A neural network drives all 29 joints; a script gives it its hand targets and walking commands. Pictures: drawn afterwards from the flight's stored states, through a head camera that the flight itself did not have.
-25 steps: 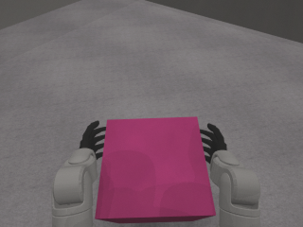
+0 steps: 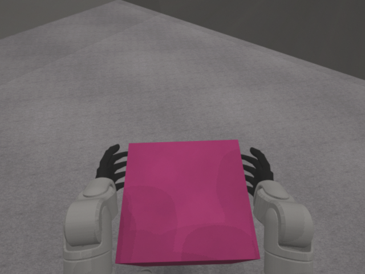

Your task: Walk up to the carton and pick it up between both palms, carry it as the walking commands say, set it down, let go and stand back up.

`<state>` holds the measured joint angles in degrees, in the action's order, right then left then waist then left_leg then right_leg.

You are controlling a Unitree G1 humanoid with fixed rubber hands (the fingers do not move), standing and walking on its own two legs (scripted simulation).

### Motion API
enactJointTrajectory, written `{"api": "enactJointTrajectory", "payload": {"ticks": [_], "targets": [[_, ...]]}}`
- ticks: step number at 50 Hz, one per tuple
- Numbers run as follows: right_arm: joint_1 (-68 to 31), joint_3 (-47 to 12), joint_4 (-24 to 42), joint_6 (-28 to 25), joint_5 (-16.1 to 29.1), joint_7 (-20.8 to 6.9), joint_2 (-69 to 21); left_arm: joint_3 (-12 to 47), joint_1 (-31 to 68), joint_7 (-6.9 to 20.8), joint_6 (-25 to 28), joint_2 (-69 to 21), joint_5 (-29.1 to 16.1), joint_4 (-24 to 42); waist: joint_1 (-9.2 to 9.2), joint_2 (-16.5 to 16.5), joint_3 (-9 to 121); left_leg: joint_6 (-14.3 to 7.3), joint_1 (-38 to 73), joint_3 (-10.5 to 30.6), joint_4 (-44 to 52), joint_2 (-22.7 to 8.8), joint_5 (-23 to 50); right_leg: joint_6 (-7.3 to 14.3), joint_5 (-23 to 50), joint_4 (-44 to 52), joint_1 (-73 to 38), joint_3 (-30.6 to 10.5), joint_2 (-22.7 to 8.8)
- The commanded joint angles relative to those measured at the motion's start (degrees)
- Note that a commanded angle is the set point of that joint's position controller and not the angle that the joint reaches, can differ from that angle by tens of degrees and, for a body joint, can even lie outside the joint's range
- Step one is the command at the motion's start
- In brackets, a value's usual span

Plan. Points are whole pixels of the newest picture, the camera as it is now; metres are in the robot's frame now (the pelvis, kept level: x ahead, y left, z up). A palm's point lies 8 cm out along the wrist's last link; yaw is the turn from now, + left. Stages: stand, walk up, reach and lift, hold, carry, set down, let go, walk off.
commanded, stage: carry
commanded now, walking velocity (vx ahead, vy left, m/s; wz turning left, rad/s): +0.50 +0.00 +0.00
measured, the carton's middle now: (185, 210) +0.26 +0.00 +0.01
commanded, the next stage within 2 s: none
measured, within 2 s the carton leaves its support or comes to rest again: neither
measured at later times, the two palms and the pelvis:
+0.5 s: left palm (124, 76) +0.63 +0.18 +0.10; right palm (225, 79) +0.62 -0.12 +0.10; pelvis +0.34 +0.03 +0.02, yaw -1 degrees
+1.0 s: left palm (129, 28) +0.95 +0.22 +0.10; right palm (205, 29) +0.93 -0.08 +0.12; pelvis +0.67 +0.08 +0.02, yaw -5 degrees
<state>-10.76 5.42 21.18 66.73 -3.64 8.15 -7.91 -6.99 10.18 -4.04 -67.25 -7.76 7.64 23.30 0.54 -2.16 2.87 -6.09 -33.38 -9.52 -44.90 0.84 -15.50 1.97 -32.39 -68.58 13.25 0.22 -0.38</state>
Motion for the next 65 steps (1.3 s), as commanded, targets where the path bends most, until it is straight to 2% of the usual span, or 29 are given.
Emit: {"api": "enactJointTrajectory", "payload": {"ticks": [1, 5, 8, 10, 11, 12, 13, 14, 16, 20, 23, 24, 25, 26, 28, 29, 35, 46, 50, 51, 52, 53, 54, 55, 58, 61, 63, 64, 65], "targets": [[-26.8, -39.1, 2.6, 1.6, 20.3, -15.2, -48.9, 43.1, 27.4, 12.4, -1.7, -49.4, -25.7, 0.8, 1.34, 12.7, 23.1, -12.7, 45.5, 38.7, 24.7, -25.3, 21.7, -1.6, 4.8, -8.7, 29.9, -4.3, -1.9], [-28.1, -40.5, 1.3, 0.9, 20.5, -15.7, -51.1, 42.1, 26.8, 13.3, -0.8, -51.4, -25.2, -2.0, -0.01, 9.1, 15.7, -7.2, 31.4, 24.5, 26.2, -22.1, 15.9, -2.8, -3.2, 20.3, 20.6, 0.4, -4.3], [-34.0, -41.8, 3.3, 0.6, 21.3, -15.7, -50.7, 41.2, 30.9, 13.7, -0.4, -51.2, -25.8, -2.3, -0.77, 11.2, 13.3, -2.1, 20.1, 11.3, 24.3, -17.2, 12.7, -2.6, 13.0, 41.9, 2.0, 9.1, 0.6], [-36.1, -42.5, 4.7, 0.8, 21.7, -15.8, -50.3, 40.8, 31.7, 13.7, -0.2, -51.4, -26.0, -2.3, -1.73, 2.9, 19.8, 2.0, 14.8, 5.0, 8.4, -10.5, 18.2, -0.5, 21.5, 47.3, -14.8, 0.6, -3.6], [-37.2, -42.8, 6.3, 1.3, 21.9, -15.8, -50.0, 40.9, 32.6, 13.5, -0.3, -49.9, -25.9, -0.8, -2.02, -13.4, 22.7, 6.2, 4.4, -1.3, -8.3, -2.5, 7.2, 3.9, 31.4, 53.6, -22.7, -22.3, -18.8], [-37.0, -42.6, 4.9, 2.0, 22.0, -15.9, -50.1, 41.2, 33.0, 13.4, -0.6, -49.7, -25.7, -1.7, -2.13, -19.2, 22.5, 6.6, -9.2, 2.2, -17.6, 1.8, -14.0, 12.7, 54.0, 50.4, -34.4, -32.0, -23.8], [-36.4, -41.5, 4.1, 2.0, 22.4, -16.0, -50.3, 40.9, 32.1, 13.1, -0.6, -50.5, -25.3, -2.7, -2.66, -15.2, 24.0, 5.6, -17.1, 6.7, -24.2, 0.8, -19.4, 16.3, 69.7, 43.3, -43.3, -30.6, -24.0], [-36.7, -41.0, 4.9, 1.5, 23.0, -15.8, -50.4, 41.5, 33.4, 12.7, -0.4, -51.5, -26.3, -0.2, -2.97, -9.4, 23.6, 5.1, -24.9, 6.4, -25.3, 0.7, -19.4, 12.4, 83.9, 39.0, -51.7, -25.2, -20.8], [-33.3, -40.3, 4.3, 1.1, 23.6, -15.6, -53.8, 42.7, 32.4, 12.2, 0.3, -52.1, -27.2, 3.3, -4.71, -10.6, 24.0, 5.3, -40.4, 5.3, -25.0, 1.1, -25.0, 7.4, 100.4, 34.0, -65.7, -20.1, -18.5], [-31.5, -40.2, 6.1, -0.1, 23.9, -15.3, -54.4, 44.8, 32.7, 11.0, 1.4, -52.0, -28.0, 9.5, -4.32, -9.0, 28.0, 3.3, -37.1, 6.1, -6.5, -1.4, -21.1, 5.0, 96.2, 33.5, -66.1, -14.5, -17.4], [-33.7, -41.4, 9.8, -0.9, 24.8, -15.1, -53.7, 46.1, 35.8, 10.6, 1.7, -50.4, -28.2, 12.6, 2.37, -4.5, 33.6, 2.3, 28.3, -4.3, 26.1, 2.6, 20.0, -2.6, 83.0, 19.3, -17.9, 7.6, -7.9], [-35.3, -41.6, 10.9, -0.9, 24.5, -15.2, -52.9, 46.3, 36.8, 10.4, 1.2, -50.6, -27.7, 11.9, 3.76, 2.2, 34.9, -0.4, 47.6, 5.2, 20.8, -4.7, 25.1, -5.0, 52.6, 8.6, 3.6, 8.1, -6.3], [-35.7, -40.3, 10.3, -0.6, 23.7, -15.4, -51.8, 46.6, 36.7, 10.5, 0.4, -51.9, -27.5, 10.7, 1.25, 17.9, 34.3, -6.1, 59.0, 26.8, 17.6, -17.2, 41.6, -5.9, 5.9, 0.0, 21.6, 6.6, 2.6], [-32.8, -39.1, 7.7, -0.3, 22.9, -15.4, -51.6, 46.3, 36.0, 11.2, -0.1, -51.4, -27.4, 9.2, 0.48, 18.1, 33.1, -10.2, 58.8, 36.1, 19.9, -21.4, 40.8, -2.7, -1.6, -6.6, 25.6, 0.7, 3.5], [-32.6, -38.8, 4.6, 1.2, 22.3, -16.1, -50.1, 45.3, 31.4, 11.9, -1.0, -51.8, -26.5, 2.4, 0.67, 9.9, 23.7, -8.2, 41.6, 34.1, 27.0, -23.5, 16.1, -1.5, 5.3, -6.0, 23.9, -0.1, -1.6], [-33.1, -38.4, 3.3, 1.4, 21.8, -16.0, -49.9, 44.6, 33.1, 11.7, -1.2, -51.4, -26.4, 1.9, 0.54, 12.4, 20.7, -8.5, 40.2, 35.2, 28.7, -23.4, 9.3, -2.0, 7.6, -5.5, 26.1, -0.5, -2.2], [-30.9, -39.0, 2.3, 0.8, 21.6, -17.2, -51.5, 44.5, 29.9, 12.4, -0.5, -54.5, -25.5, -1.8, -0.19, 8.5, 15.1, -5.5, 34.1, 25.5, 32.5, -20.2, 7.5, -3.5, 9.8, 8.0, 24.2, 2.3, -4.6], [-35.7, -36.6, 2.0, 2.8, 22.9, -18.6, -48.9, 47.1, 38.1, 10.6, -2.1, -53.6, -25.9, 0.5, 1.0, 14.9, 6.5, 6.7, 42.9, 11.4, 27.3, -14.0, 63.7, -2.5, 19.5, 26.0, 23.7, 13.0, 1.8], [-35.4, -37.2, 2.9, 3.0, 23.5, -18.6, -49.2, 46.7, 38.2, 10.2, -2.0, -54.8, -25.4, 1.8, -1.08, 17.1, 18.8, 9.4, 34.4, 4.4, 5.7, -12.5, 90.3, 1.7, 25.0, 39.1, -7.4, 14.6, 4.6], [-35.7, -37.3, 3.5, 2.9, 23.7, -18.5, -49.0, 46.4, 35.3, 10.2, -1.8, -55.7, -24.7, 1.7, -3.82, 16.4, 27.1, 11.4, 21.8, 3.8, -6.3, -11.5, 82.3, 7.5, 29.9, 40.0, -26.8, 5.2, -1.5], [-36.1, -37.6, 5.8, 2.9, 24.1, -18.6, -49.6, 46.4, 34.2, 10.0, -1.4, -55.5, -24.3, 2.6, -5.72, 0.7, 35.4, 14.2, 1.9, 2.1, -32.0, -5.2, 46.7, 18.3, 47.1, 40.1, -46.1, -19.6, -20.3], [-37.4, -37.6, 6.6, 3.0, 25.2, -19.3, -50.7, 48.4, 34.4, 9.3, -1.0, -55.7, -25.0, 2.0, -5.52, -15.6, 33.5, 14.5, -21.5, 12.1, -49.7, 2.7, -18.5, 27.2, 75.5, 37.9, -58.4, -35.9, -29.6], [-40.8, -37.3, 9.2, 2.3, 26.1, -19.4, -49.9, 48.6, 33.1, 8.6, -0.6, -55.7, -25.7, 1.1, -6.92, -16.9, 31.3, 11.3, -33.7, 28.0, -62.4, -0.9, -35.0, 26.3, 79.2, 33.8, -59.0, -38.0, -32.4], [-36.0, -37.3, 8.5, 1.6, 25.3, -19.3, -51.3, 48.7, 31.8, 8.4, -0.6, -57.3, -26.3, 4.0, -7.23, -6.5, 28.7, 9.4, -38.8, 28.8, -63.7, -1.3, -38.5, 21.1, 77.2, 35.1, -58.3, -33.8, -29.5], [-36.3, -37.3, 10.7, -0.6, 25.6, -18.0, -54.3, 49.0, 35.2, 8.4, 1.1, -58.6, -27.7, 9.5, -5.62, 0.3, 28.4, 5.9, -45.4, 27.6, -39.9, -7.7, -38.8, 7.5, 65.8, 34.3, -58.2, -22.3, -25.0], [-34.4, -38.4, 11.0, -1.5, 24.6, -16.8, -53.2, 48.7, 38.1, 8.6, 2.1, -54.3, -28.3, 12.5, -0.7, -1.5, 28.7, 5.6, 0.5, 10.0, 8.8, -7.0, -1.9, 0.8, 37.4, 44.8, -20.2, 1.6, -17.1], [-34.9, -39.5, 14.7, -2.2, 25.2, -16.0, -51.2, 48.6, 36.4, 9.0, 2.0, -53.5, -28.9, 13.9, 1.98, -4.4, 32.9, 7.1, 32.9, -1.0, 13.7, -2.5, 20.5, -3.9, 30.3, 29.8, -0.6, 12.7, -11.9], [-33.6, -39.4, 15.6, -2.2, 24.8, -15.9, -51.3, 48.1, 35.1, 9.2, 1.5, -54.0, -28.6, 13.1, 3.7, 0.9, 32.1, 7.9, 39.8, 2.2, 16.1, -0.3, 15.5, -5.1, 24.4, 17.5, 5.2, 14.2, -7.0], [-35.9, -39.0, 17.3, -2.3, 24.9, -15.6, -50.6, 48.6, 37.1, 9.5, 1.3, -53.9, -29.5, 14.3, 2.87, 14.3, 31.6, 6.6, 44.4, 18.0, 20.3, -8.7, 13.2, -6.3, 6.3, 7.9, 15.2, 13.4, -1.0]]}}
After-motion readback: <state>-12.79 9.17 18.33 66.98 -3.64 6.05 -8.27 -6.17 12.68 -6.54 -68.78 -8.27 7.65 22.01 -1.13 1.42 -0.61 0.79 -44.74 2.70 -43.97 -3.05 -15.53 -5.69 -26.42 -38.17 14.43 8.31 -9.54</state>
